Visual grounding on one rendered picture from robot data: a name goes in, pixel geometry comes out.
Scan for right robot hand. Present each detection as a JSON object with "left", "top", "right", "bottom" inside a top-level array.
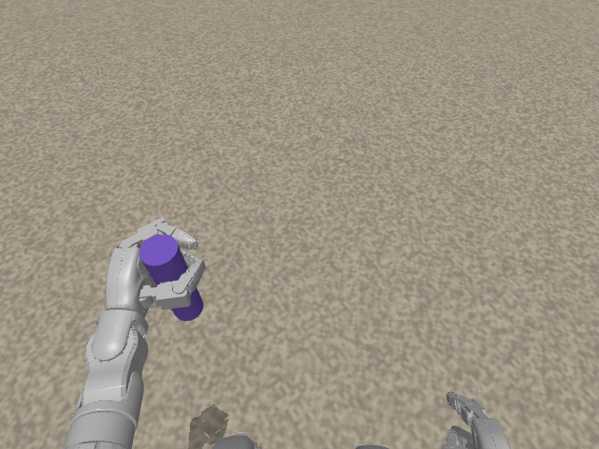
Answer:
[{"left": 441, "top": 392, "right": 511, "bottom": 449}]

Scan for left robot hand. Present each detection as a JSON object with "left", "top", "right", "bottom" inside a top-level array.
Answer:
[{"left": 105, "top": 218, "right": 206, "bottom": 318}]

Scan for can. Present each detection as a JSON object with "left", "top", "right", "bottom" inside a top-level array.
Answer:
[{"left": 139, "top": 235, "right": 203, "bottom": 321}]

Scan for left robot arm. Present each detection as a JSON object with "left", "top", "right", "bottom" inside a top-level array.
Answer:
[{"left": 63, "top": 308, "right": 148, "bottom": 449}]

